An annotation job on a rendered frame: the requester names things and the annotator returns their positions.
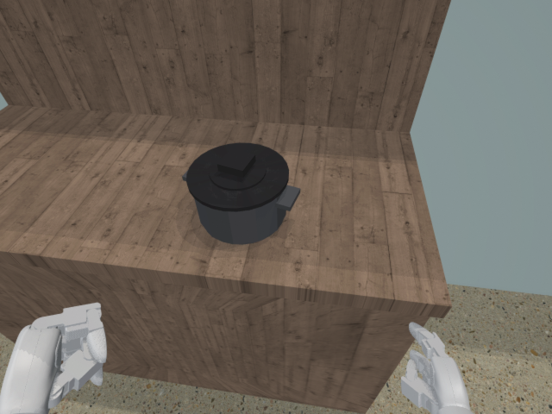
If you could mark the robot left hand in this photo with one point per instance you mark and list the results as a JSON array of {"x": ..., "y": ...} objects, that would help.
[{"x": 76, "y": 337}]

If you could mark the pot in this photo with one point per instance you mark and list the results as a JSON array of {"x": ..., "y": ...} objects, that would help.
[{"x": 248, "y": 226}]

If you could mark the lid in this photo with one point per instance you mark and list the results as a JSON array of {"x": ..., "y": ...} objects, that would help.
[{"x": 264, "y": 182}]

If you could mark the robot right hand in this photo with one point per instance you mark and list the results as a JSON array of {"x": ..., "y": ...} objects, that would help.
[{"x": 442, "y": 384}]

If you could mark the knob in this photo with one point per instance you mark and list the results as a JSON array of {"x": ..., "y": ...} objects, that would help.
[{"x": 236, "y": 162}]

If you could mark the table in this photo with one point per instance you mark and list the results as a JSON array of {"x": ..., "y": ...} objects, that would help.
[{"x": 111, "y": 101}]

